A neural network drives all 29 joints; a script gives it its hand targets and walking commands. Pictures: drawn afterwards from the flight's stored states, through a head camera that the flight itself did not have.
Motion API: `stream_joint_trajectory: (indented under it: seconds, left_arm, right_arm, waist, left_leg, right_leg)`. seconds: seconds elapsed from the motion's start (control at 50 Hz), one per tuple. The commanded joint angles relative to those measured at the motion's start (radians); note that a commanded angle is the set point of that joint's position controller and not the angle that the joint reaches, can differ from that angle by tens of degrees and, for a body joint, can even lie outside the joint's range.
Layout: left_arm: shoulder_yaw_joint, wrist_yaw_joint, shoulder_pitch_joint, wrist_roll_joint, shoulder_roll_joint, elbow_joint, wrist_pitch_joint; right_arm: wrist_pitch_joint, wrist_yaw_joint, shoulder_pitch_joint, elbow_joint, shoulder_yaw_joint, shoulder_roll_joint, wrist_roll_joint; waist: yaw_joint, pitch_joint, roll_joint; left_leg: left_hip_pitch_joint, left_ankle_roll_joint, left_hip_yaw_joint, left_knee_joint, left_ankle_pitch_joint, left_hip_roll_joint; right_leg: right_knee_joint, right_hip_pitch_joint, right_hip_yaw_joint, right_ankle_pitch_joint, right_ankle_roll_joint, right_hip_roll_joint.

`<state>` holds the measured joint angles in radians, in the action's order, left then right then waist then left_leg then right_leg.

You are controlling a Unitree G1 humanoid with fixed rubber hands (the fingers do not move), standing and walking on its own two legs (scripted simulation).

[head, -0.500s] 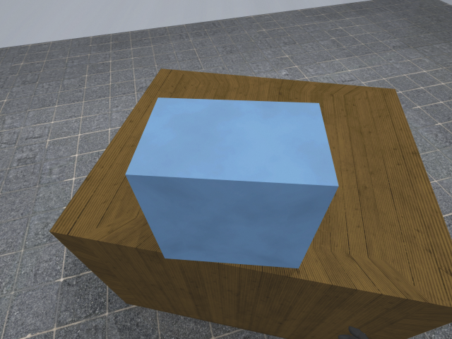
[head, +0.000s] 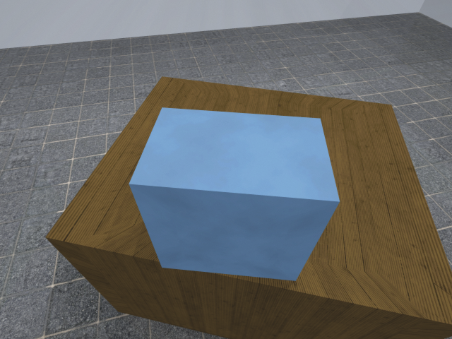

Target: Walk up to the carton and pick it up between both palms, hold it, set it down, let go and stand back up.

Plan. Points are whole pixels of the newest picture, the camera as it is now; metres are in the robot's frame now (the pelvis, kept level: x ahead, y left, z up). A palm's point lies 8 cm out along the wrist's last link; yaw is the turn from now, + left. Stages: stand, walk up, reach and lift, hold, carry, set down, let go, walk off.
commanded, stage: stand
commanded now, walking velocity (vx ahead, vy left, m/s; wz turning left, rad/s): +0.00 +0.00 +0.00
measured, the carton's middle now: (233, 200) +0.39 +0.00 +0.02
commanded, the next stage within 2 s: none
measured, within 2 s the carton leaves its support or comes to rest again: neither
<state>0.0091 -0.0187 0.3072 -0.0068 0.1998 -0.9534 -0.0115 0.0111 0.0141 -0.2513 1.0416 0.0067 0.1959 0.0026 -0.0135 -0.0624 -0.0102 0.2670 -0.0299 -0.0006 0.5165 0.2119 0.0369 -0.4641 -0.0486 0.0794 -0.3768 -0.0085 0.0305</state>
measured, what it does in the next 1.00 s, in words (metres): stands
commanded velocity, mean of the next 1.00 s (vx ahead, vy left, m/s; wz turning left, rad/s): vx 0.00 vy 0.00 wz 0.00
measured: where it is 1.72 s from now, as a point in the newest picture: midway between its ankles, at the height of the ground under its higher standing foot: outside the picture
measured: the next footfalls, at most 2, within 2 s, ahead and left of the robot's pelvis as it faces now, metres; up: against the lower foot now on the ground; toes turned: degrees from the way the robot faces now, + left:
none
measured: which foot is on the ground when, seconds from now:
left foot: down 0.00-1.00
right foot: down 0.00-1.00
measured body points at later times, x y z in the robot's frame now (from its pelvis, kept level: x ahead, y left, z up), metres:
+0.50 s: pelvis +0.00 +0.00 +0.00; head +0.02 +0.00 +0.45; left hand -0.02 +0.23 -0.15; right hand +0.05 -0.23 -0.16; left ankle +0.04 +0.14 -0.73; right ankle -0.08 -0.12 -0.73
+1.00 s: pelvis -0.02 +0.00 +0.00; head -0.01 +0.01 +0.45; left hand -0.03 +0.24 -0.16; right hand +0.00 -0.23 -0.15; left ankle +0.04 +0.14 -0.73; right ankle -0.08 -0.12 -0.73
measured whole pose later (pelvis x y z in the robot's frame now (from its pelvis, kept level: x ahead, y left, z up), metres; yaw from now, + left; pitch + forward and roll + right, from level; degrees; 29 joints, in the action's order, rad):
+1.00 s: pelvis -0.02 +0.00 +0.00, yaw +3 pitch -3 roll -1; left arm 0.01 -0.02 0.33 0.00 0.19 -1.01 -0.01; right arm 0.01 0.04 -0.27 1.07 0.00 0.18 0.00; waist -0.01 -0.08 0.01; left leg 0.30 -0.03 -0.05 0.52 0.17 0.03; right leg -0.47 -0.05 0.14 -0.36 -0.01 0.03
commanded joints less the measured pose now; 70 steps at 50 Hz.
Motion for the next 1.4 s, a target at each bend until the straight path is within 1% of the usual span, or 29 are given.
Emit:
stream_joint_trajectory:
  seconds: [0.0,0.06,0.1,0.12,0.16,0.18,0.2,0.22,0.24,0.26,0.28,0.32,0.48,0.72,0.96,0.98,1.0,1.04,1.06,1.08,1.16,1.18,1.24,1.26,1.28,1.3,1.34,1.36,1.38]
  left_arm:
    - [0.036,-0.013,0.081,-0.003,0.132,0.031,0.021]
    - [0.032,-0.015,0.083,0.001,0.106,0.009,0.021]
    - [0.028,-0.018,0.084,-0.002,0.104,-0.003,0.021]
    - [0.027,-0.020,0.098,0.000,0.091,-0.011,0.020]
    - [0.034,-0.022,0.101,-0.003,0.110,-0.022,0.020]
    - [0.033,-0.022,0.104,0.000,0.103,-0.028,0.021]
    - [0.029,-0.023,0.112,-0.003,0.085,-0.040,0.023]
    - [0.029,-0.024,0.119,0.000,0.081,-0.045,0.023]
    - [0.029,-0.023,0.120,0.000,0.084,-0.051,0.024]
    - [0.028,-0.025,0.121,-0.001,0.078,-0.054,0.026]
    - [0.037,-0.025,0.111,0.021,0.135,-0.023,0.028]
    - [0.034,-0.024,0.117,0.019,0.121,-0.029,0.028]
    - [0.034,-0.023,0.126,0.011,0.113,-0.018,0.018]
    - [0.033,-0.014,0.108,0.010,0.125,-0.013,0.014]
    - [0.029,-0.011,0.108,0.011,0.131,-0.019,0.016]
    - [0.019,-0.014,0.111,-0.004,0.089,-0.038,0.011]
    - [0.022,-0.014,0.119,-0.004,0.094,-0.042,0.009]
    - [0.020,-0.015,0.121,-0.002,0.090,-0.058,0.008]
    - [0.019,-0.016,0.124,-0.001,0.091,-0.058,0.008]
    - [0.016,-0.017,0.134,-0.002,0.085,-0.064,0.010]
    - [0.014,-0.020,0.161,-0.003,0.067,-0.093,0.018]
    - [0.015,-0.021,0.156,-0.003,0.077,-0.097,0.021]
    - [0.014,-0.025,0.156,0.000,0.060,-0.105,0.024]
    - [0.012,-0.027,0.164,0.001,0.060,-0.107,0.026]
    - [0.013,-0.028,0.163,0.002,0.068,-0.112,0.027]
    - [0.012,-0.027,0.160,0.002,0.062,-0.111,0.026]
    - [0.010,-0.029,0.177,0.001,0.044,-0.121,0.027]
    - [0.011,-0.030,0.188,0.001,0.042,-0.123,0.026]
    - [0.012,-0.030,0.190,0.000,0.045,-0.125,0.027]
  right_arm:
    - [-0.022,0.013,-0.003,-0.040,0.030,0.141,0.000]
    - [-0.020,0.016,-0.022,-0.019,0.028,0.119,0.001]
    - [-0.019,0.018,-0.021,-0.008,0.025,0.123,-0.001]
    - [-0.016,0.020,-0.009,-0.005,0.030,0.129,0.001]
    - [-0.016,0.019,-0.025,0.010,0.028,0.117,0.000]
    - [-0.015,0.018,-0.026,0.018,0.029,0.116,-0.001]
    - [-0.013,0.021,-0.020,0.024,0.028,0.107,-0.001]
    - [-0.013,0.023,-0.019,0.022,0.026,0.104,0.003]
    - [-0.011,0.022,-0.013,0.031,0.028,0.103,0.001]
    - [-0.010,0.023,-0.003,0.040,0.026,0.092,0.002]
    - [-0.016,0.031,-0.013,-0.002,0.025,0.132,-0.001]
    - [-0.018,0.034,-0.018,0.008,0.021,0.118,-0.002]
    - [-0.011,0.038,-0.003,-0.011,0.019,0.121,-0.002]
    - [-0.014,0.033,-0.026,-0.017,0.017,0.136,-0.001]
    - [-0.021,0.032,-0.070,-0.017,0.020,0.137,-0.001]
    - [-0.017,0.029,-0.057,0.006,0.014,0.101,0.005]
    - [-0.015,0.026,-0.062,0.006,0.014,0.092,0.005]
    - [-0.010,0.024,-0.062,0.023,0.016,0.095,0.008]
    - [-0.009,0.025,-0.065,0.027,0.020,0.105,0.007]
    - [-0.008,0.026,-0.062,0.034,0.020,0.103,0.006]
    - [-0.013,0.027,-0.074,0.061,0.019,0.088,0.004]
    - [-0.013,0.026,-0.083,0.065,0.018,0.079,0.004]
    - [-0.012,0.025,-0.091,0.085,0.018,0.055,0.001]
    - [-0.013,0.026,-0.087,0.090,0.016,0.057,0.002]
    - [-0.013,0.027,-0.094,0.085,0.015,0.051,0.002]
    - [-0.012,0.027,-0.086,0.088,0.015,0.056,0.001]
    - [-0.013,0.029,-0.085,0.091,0.013,0.047,0.003]
    - [-0.014,0.029,-0.082,0.093,0.014,0.045,0.003]
    - [-0.016,0.029,-0.074,0.089,0.014,0.039,0.004]
  waist:
    - [0.018,0.012,0.046]
    - [0.012,0.022,0.017]
    - [0.008,0.009,0.000]
    - [0.008,-0.007,0.010]
    - [0.002,-0.009,0.008]
    - [0.003,-0.001,0.031]
    - [0.004,-0.001,0.003]
    - [0.006,-0.016,-0.004]
    - [0.005,-0.019,-0.003]
    - [0.008,-0.028,0.020]
    - [0.004,-0.052,0.004]
    - [0.005,-0.012,0.004]
    - [0.011,-0.004,0.007]
    - [0.010,-0.045,0.019]
    - [0.012,-0.046,0.034]
    - [0.004,-0.027,0.018]
    - [0.008,-0.041,0.008]
    - [0.007,-0.056,0.056]
    - [0.006,-0.050,0.057]
    - [0.009,-0.073,0.069]
    - [0.012,-0.024,0.053]
    - [0.002,-0.035,0.025]
    - [0.003,-0.050,0.016]
    - [0.002,-0.053,0.044]
    - [-0.004,-0.043,0.026]
    - [-0.001,-0.065,0.032]
    - [0.002,-0.063,0.030]
    - [0.008,-0.050,0.047]
    - [0.014,-0.058,0.035]
  left_leg:
    - [-0.081,0.054,-0.061,-0.064,-0.273,0.061]
    - [-0.081,0.058,-0.055,-0.057,-0.295,0.060]
    - [-0.088,0.053,-0.057,-0.061,-0.321,0.059]
    - [-0.080,0.058,-0.066,-0.059,-0.286,0.058]
    - [-0.082,0.055,-0.065,-0.064,-0.294,0.053]
    - [-0.081,0.054,-0.057,-0.066,-0.295,0.055]
    - [-0.086,0.057,-0.058,-0.059,-0.288,0.052]
    - [-0.077,0.057,-0.052,-0.054,-0.293,0.052]
    - [-0.074,0.052,-0.046,-0.051,-0.296,0.048]
    - [-0.074,0.052,-0.052,-0.054,-0.294,0.048]
    - [-0.066,0.055,-0.062,-0.031,-0.410,0.069]
    - [-0.082,0.056,-0.053,-0.023,-0.432,0.070]
    - [-0.074,0.049,-0.047,-0.030,-0.338,0.059]
    - [-0.036,0.041,-0.074,-0.063,-0.206,0.048]
    - [-0.001,0.043,-0.107,-0.091,-0.145,0.044]
    - [-0.002,0.049,-0.106,-0.107,-0.111,0.043]
    - [0.001,0.046,-0.105,-0.107,-0.084,0.039]
    - [0.011,0.046,-0.122,-0.130,-0.030,0.043]
    - [0.019,0.047,-0.130,-0.138,-0.011,0.042]
    - [0.035,0.046,-0.128,-0.138,-0.026,0.044]
    - [-0.004,0.045,-0.123,-0.123,-0.073,0.035]
    - [-0.006,0.041,-0.115,-0.117,-0.091,0.030]
    - [0.005,0.044,-0.109,-0.108,-0.123,0.034]
    - [-0.006,0.041,-0.102,-0.104,-0.152,0.032]
    - [-0.006,0.043,-0.099,-0.103,-0.146,0.030]
    - [-0.010,0.042,-0.105,-0.107,-0.135,0.027]
    - [-0.007,0.042,-0.107,-0.107,-0.160,0.034]
    - [-0.013,0.043,-0.107,-0.105,-0.153,0.034]
    - [-0.011,0.042,-0.102,-0.104,-0.176,0.037]
  right_leg:
    - [0.121,-0.103,-0.055,0.223,0.033,0.079]
    - [0.114,-0.090,-0.044,0.271,0.033,0.089]
    - [0.114,-0.116,-0.034,0.265,0.032,0.081]
    - [0.127,-0.127,-0.041,0.257,0.030,0.082]
    - [0.112,-0.115,-0.034,0.260,0.028,0.082]
    - [0.116,-0.115,-0.035,0.249,0.028,0.088]
    - [0.126,-0.115,-0.032,0.257,0.024,0.086]
    - [0.127,-0.112,-0.029,0.279,0.025,0.087]
    - [0.131,-0.115,-0.029,0.300,0.026,0.092]
    - [0.132,-0.111,-0.032,0.307,0.027,0.091]
    - [0.118,-0.119,-0.049,0.411,0.018,0.108]
    - [0.105,-0.090,-0.037,0.434,0.016,0.108]
    - [0.114,-0.101,-0.034,0.317,0.025,0.102]
    - [0.149,-0.146,-0.044,0.129,0.038,0.100]
    - [0.141,-0.135,-0.038,0.067,0.037,0.090]
    - [0.146,-0.132,-0.022,0.043,0.041,0.090]
    - [0.149,-0.146,-0.023,0.013,0.039,0.088]
    - [0.146,-0.165,-0.024,-0.005,0.039,0.081]
    - [0.145,-0.161,-0.025,-0.007,0.037,0.079]
    - [0.151,-0.163,-0.028,0.012,0.032,0.084]
    - [0.152,-0.142,-0.030,0.043,0.033,0.087]
    - [0.159,-0.151,-0.028,0.047,0.034,0.090]
    - [0.161,-0.158,-0.022,0.060,0.028,0.092]
    - [0.156,-0.160,-0.025,0.087,0.027,0.095]
    - [0.160,-0.161,-0.024,0.071,0.029,0.097]
    - [0.161,-0.177,-0.022,0.055,0.027,0.091]
    - [0.159,-0.164,-0.017,0.090,0.027,0.094]
    - [0.151,-0.152,-0.019,0.090,0.025,0.090]
    - [0.153,-0.153,-0.017,0.112,0.025,0.095]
